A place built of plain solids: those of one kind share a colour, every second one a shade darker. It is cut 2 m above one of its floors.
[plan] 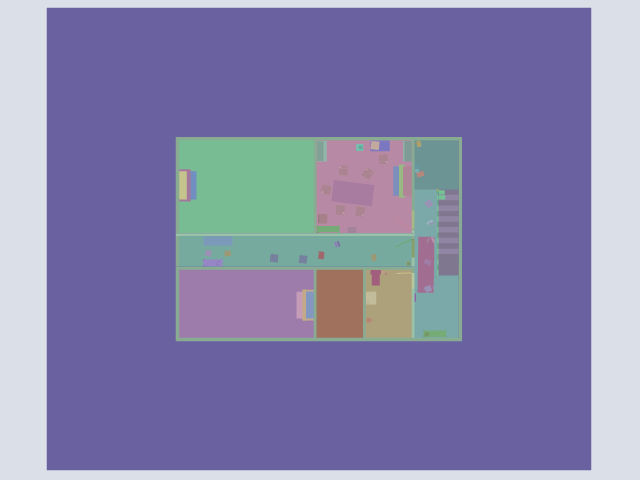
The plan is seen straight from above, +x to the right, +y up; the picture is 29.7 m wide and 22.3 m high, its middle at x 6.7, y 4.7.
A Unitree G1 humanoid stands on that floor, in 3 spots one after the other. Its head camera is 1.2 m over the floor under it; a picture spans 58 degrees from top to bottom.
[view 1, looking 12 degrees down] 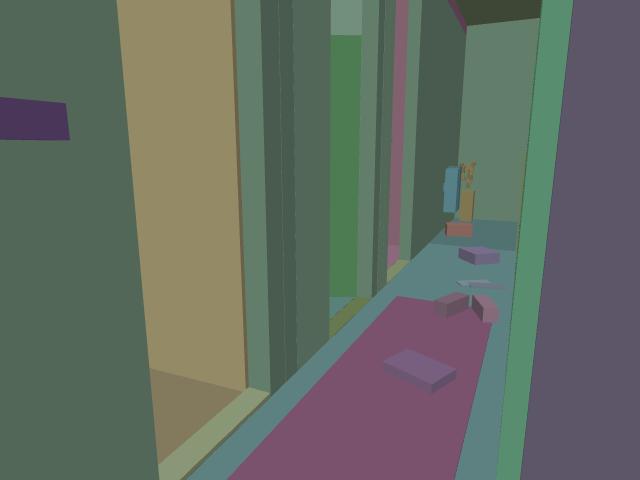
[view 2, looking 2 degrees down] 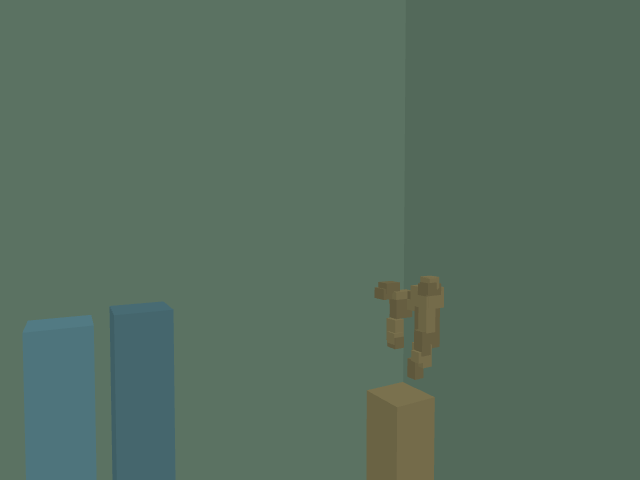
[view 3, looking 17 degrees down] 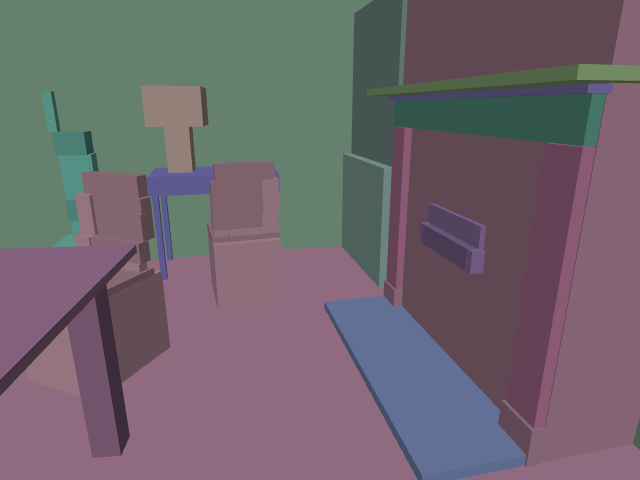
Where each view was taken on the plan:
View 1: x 12.12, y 1.52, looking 115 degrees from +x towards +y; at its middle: wall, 2.51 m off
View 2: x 12.68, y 7.95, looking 150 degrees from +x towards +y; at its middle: wall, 1.83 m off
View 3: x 9.53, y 5.72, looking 77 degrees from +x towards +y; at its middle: wall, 3.87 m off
